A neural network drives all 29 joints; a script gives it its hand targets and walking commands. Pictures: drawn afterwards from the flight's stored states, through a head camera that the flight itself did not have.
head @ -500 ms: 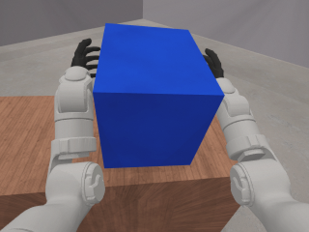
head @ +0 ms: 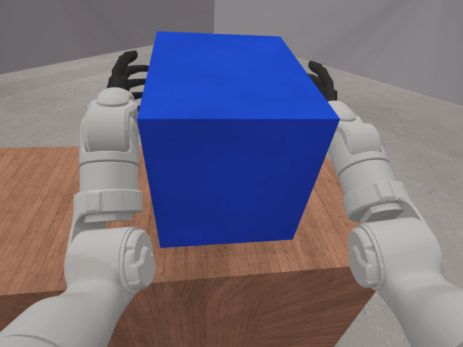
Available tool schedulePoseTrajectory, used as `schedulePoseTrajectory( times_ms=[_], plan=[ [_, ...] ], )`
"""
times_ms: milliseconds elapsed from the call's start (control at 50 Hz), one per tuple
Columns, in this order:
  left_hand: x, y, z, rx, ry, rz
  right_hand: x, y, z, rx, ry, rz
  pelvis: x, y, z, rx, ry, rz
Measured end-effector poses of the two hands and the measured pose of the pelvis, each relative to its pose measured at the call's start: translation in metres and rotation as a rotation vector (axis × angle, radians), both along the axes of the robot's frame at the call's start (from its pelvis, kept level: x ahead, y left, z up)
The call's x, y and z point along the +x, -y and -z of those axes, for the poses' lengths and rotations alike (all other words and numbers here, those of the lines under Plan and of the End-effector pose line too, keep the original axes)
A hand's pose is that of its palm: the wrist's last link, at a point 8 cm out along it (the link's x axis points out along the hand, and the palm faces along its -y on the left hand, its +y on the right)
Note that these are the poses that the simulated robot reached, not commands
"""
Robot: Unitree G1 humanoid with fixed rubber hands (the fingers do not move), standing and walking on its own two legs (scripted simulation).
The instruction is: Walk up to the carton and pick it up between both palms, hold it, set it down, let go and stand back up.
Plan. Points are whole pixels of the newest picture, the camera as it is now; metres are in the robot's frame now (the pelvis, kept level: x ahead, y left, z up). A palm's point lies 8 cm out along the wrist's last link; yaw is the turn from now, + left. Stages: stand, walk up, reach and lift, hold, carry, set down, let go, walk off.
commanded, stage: reach and lift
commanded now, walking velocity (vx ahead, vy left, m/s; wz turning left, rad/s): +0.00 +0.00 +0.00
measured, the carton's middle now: (224, 134) +0.40 +0.01 +0.21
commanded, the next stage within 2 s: hold in 0.30 s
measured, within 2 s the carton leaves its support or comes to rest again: neither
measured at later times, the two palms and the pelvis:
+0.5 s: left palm (118, 82) +0.37 +0.17 +0.31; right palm (330, 91) +0.38 -0.15 +0.31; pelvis +0.00 +0.00 +0.00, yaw +0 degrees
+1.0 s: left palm (117, 78) +0.38 +0.17 +0.32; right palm (332, 82) +0.38 -0.15 +0.32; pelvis +0.01 +0.00 +0.00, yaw +0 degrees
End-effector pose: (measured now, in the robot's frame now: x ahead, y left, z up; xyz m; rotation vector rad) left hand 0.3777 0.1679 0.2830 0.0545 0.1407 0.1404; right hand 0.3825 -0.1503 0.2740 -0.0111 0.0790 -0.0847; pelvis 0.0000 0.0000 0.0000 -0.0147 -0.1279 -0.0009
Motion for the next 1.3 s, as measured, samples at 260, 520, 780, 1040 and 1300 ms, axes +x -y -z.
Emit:
schedulePoseTrajectory(
  times_ms=[260, 520, 780, 1040, 1300],
  plan=[
    [-0.001, 0.001, -0.011, -0.005, 0.011, 0.002, -0.001, 0.001, -0.014, 0.012, 0.009, 0.003, 0.002, 0.0, 0.0, 0.0, -0.003, 0.0],
    [-0.005, 0.002, -0.029, -0.01, 0.027, 0.006, -0.005, 0.002, -0.033, 0.017, 0.021, 0.006, 0.003, 0.001, 0.0, 0.001, -0.004, 0.0],
    [-0.01, 0.001, -0.031, -0.016, 0.013, 0.009, -0.011, 0.002, -0.042, 0.013, 0.004, 0.007, 0.002, 0.0, 0.0, 0.0, -0.004, 0.0],
    [-0.002, 0.002, -0.034, -0.014, 0.009, 0.013, -0.003, 0.003, -0.047, 0.014, -0.004, 0.008, 0.006, 0.001, 0.0, 0.002, -0.021, 0.001],
    [-0.007, 0.002, -0.038, -0.017, 0.014, 0.019, -0.008, 0.002, -0.053, 0.014, -0.003, 0.011, 0.005, 0.001, 0.0, 0.001, -0.019, 0.001]
  ],
)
